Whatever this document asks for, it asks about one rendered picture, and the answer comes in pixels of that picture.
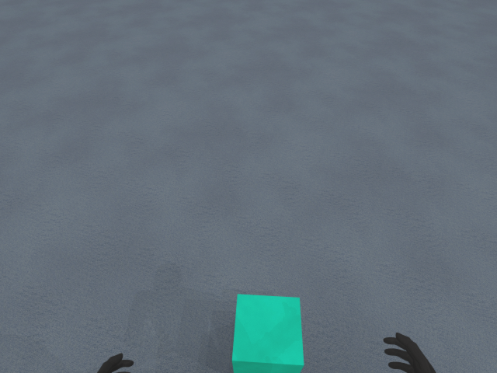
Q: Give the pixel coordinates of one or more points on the right robot hand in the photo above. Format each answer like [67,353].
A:
[418,363]

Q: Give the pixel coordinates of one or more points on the carton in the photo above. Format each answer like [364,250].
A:
[268,335]

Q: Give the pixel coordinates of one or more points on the left robot hand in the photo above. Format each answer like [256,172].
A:
[114,363]

